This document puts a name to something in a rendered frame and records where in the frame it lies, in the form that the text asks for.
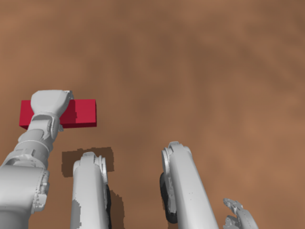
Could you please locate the left robot arm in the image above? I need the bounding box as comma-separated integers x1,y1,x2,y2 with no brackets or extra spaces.
0,112,60,229

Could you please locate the right robot hand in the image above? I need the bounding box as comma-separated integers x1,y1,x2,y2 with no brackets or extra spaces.
223,198,259,229

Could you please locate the right robot foot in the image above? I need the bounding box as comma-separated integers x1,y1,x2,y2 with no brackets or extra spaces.
160,172,178,224

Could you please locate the carton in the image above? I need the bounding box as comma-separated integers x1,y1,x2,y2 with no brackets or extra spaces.
19,99,97,130

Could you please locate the left robot hand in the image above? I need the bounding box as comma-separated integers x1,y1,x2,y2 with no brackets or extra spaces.
30,90,74,132

